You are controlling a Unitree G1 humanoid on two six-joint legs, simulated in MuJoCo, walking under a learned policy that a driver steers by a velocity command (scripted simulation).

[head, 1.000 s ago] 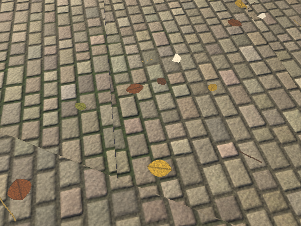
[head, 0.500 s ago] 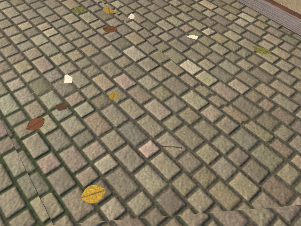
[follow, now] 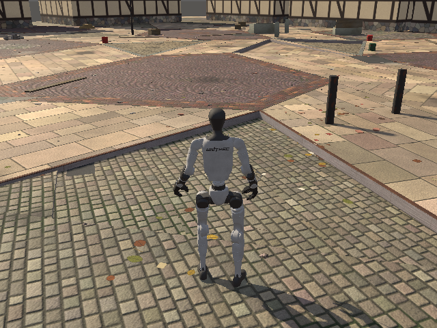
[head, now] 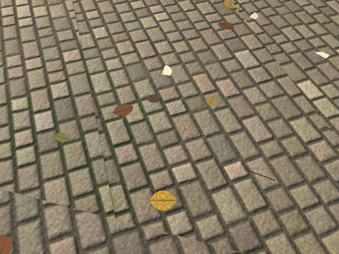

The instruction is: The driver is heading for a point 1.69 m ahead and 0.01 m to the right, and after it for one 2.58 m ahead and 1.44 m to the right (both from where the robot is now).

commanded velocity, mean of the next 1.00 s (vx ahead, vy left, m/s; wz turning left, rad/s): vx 0.61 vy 0.00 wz -0.12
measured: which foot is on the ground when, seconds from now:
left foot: up 0.00-0.00, down 0.02-0.76, up 0.78-1.00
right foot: down 0.00-0.04, up 0.06-0.74, down 0.76-1.00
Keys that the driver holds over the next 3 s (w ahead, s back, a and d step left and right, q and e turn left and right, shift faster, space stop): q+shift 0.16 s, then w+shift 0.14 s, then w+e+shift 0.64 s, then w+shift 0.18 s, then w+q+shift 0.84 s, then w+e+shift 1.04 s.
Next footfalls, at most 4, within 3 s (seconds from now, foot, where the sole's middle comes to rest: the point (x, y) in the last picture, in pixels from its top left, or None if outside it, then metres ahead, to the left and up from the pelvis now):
0.02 left None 0.05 0.13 -0.78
0.76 right None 0.44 -0.04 -0.78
1.24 left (171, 163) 0.94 0.03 -0.89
1.58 right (220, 108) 1.32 -0.24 -0.89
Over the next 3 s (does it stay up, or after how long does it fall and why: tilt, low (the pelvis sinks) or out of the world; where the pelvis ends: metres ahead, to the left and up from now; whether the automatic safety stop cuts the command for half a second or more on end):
stays up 2.45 0.11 -0.13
